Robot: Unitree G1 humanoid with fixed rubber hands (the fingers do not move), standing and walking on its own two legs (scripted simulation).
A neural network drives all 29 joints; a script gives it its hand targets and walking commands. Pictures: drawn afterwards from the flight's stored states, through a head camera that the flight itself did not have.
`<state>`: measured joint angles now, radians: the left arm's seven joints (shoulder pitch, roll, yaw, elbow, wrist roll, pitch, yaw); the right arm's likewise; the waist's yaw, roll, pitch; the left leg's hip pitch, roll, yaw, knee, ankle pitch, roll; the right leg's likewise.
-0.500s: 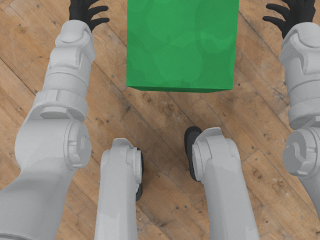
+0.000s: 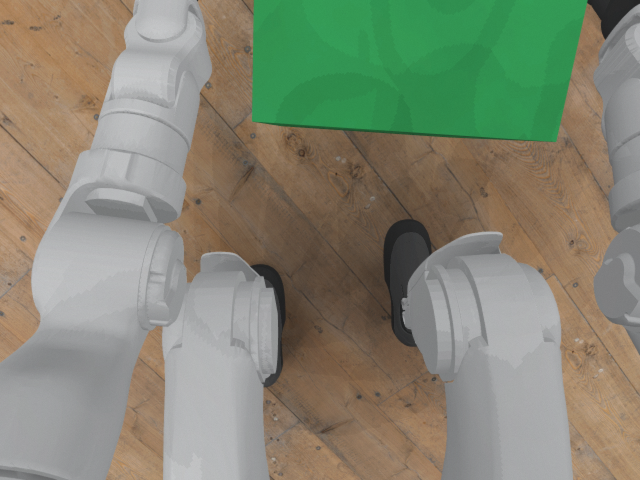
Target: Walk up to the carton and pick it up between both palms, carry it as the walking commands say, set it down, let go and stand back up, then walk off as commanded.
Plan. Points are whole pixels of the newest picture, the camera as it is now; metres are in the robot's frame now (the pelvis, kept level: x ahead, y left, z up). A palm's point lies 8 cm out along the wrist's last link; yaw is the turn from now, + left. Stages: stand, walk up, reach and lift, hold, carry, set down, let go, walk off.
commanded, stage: reach and lift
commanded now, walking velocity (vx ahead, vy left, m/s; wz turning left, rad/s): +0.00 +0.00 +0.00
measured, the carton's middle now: (390, 33) +0.51 -0.10 -0.25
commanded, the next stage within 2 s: none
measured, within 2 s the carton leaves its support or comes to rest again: leaves its support in 1.40 s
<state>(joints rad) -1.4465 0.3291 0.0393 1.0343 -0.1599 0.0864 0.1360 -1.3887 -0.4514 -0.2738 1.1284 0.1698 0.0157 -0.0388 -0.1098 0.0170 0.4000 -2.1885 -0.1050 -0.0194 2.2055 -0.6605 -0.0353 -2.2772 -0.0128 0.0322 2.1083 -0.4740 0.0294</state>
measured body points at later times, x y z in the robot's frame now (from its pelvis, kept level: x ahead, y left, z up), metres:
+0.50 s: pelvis -0.01 -0.01 +0.00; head +0.35 -0.04 +0.27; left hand +0.58 +0.08 -0.15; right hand +0.51 -0.29 -0.15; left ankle +0.09 +0.11 -0.35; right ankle +0.14 -0.13 -0.35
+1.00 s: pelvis +0.00 +0.00 +0.00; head +0.36 -0.04 +0.26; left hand +0.57 +0.08 -0.17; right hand +0.53 -0.26 -0.17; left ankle +0.09 +0.12 -0.35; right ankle +0.14 -0.13 -0.35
